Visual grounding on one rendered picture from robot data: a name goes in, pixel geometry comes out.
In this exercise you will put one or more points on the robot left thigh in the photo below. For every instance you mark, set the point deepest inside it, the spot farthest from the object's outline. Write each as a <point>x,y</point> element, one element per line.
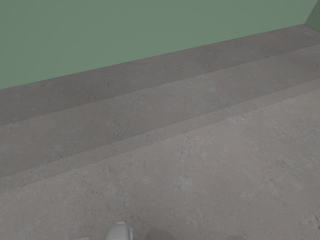
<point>119,232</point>

